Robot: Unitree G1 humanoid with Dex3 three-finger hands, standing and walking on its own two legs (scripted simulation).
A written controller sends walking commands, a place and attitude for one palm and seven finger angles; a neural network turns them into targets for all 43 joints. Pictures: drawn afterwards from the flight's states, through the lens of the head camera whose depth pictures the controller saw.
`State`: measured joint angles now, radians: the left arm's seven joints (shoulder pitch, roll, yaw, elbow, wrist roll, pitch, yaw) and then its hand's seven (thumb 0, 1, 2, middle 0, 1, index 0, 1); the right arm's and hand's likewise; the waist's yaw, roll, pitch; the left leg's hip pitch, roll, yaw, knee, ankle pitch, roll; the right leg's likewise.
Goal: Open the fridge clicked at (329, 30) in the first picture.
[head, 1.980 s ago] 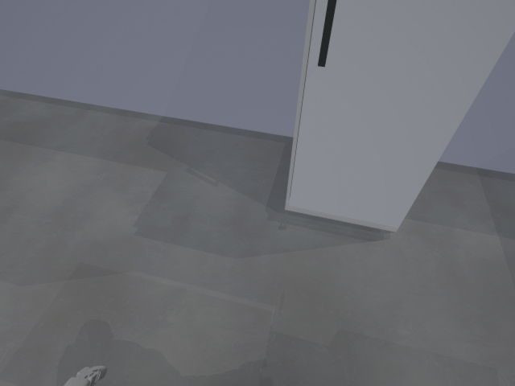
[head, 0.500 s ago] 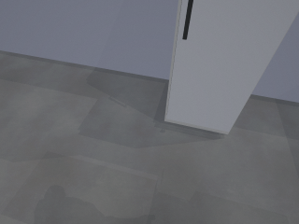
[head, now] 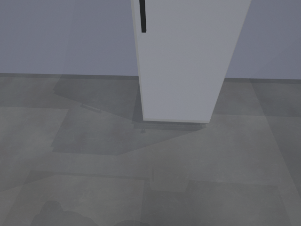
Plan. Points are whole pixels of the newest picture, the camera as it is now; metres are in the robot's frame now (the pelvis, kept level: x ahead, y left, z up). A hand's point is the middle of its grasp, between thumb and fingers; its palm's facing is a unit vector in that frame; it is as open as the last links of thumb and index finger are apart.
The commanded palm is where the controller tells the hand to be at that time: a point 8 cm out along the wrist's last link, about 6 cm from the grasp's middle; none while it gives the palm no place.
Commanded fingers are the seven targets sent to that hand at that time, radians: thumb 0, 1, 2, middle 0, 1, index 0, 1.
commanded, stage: walk to a spot facing it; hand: left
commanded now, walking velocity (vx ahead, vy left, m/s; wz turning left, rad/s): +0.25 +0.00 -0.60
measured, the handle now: out of the picture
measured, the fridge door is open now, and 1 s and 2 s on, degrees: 0 0 0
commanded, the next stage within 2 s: turn to face it in 0.20 s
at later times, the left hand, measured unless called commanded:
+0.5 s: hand (88, 222) +0.15 +0.22 -0.17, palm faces -0.07 -0.98 -0.20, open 7.4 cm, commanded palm none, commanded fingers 0.00 0.90 0.90 -0.20 -0.30 -0.20 -0.30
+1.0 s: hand (91, 177) +0.29 +0.24 -0.15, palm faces -0.08 -0.98 -0.19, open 7.4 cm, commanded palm none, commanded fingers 0.00 0.90 0.90 -0.20 -0.30 -0.20 -0.30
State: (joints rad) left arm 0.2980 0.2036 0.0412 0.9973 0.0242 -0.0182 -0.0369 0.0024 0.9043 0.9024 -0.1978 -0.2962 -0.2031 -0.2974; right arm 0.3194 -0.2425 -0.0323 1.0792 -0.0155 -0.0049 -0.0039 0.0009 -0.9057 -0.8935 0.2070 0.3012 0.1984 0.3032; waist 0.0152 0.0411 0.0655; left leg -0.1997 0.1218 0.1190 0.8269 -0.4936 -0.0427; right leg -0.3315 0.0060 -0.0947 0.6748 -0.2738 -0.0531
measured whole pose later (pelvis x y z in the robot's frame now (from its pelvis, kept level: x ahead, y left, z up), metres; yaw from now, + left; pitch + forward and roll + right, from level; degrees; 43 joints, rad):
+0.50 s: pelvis +0.16 +0.04 +0.01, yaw -10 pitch +0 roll -2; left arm 0.40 0.17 0.04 1.03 0.02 -0.04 0.04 0.00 0.90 0.90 -0.20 -0.30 -0.20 -0.30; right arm 0.12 -0.17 -0.02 0.96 -0.01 -0.03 0.00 0.00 -0.91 -0.89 0.20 0.30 0.19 0.30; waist 0.04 0.01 0.03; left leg -0.41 0.05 0.08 0.60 -0.15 -0.01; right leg -0.05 0.06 0.09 0.46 -0.41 -0.01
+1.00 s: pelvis +0.21 +0.07 +0.02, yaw -6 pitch +0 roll -1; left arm 0.20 0.16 0.04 1.04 0.02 0.05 0.04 0.00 0.91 0.90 -0.19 -0.30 -0.20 -0.30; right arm 0.32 -0.14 -0.03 1.09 -0.02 0.02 -0.02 0.00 -0.91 -0.89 0.21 0.30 0.20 0.30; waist -0.04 -0.01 0.01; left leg -0.24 -0.08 0.06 0.40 -0.16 0.11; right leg -0.31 -0.04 -0.02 0.74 -0.42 0.03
